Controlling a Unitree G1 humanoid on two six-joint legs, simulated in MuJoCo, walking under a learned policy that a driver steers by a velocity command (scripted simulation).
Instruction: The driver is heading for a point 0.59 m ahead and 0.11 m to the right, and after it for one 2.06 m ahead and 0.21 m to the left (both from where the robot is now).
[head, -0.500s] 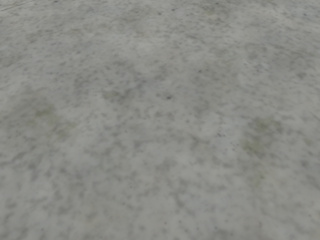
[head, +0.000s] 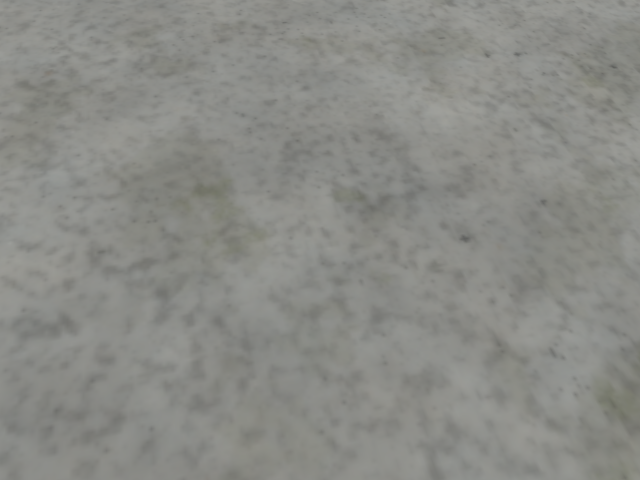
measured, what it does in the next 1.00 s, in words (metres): walks ahead: right foot, then left foot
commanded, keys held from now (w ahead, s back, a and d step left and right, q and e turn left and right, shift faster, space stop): w+q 0.02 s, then w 0.02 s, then w+e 0.58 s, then q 0.38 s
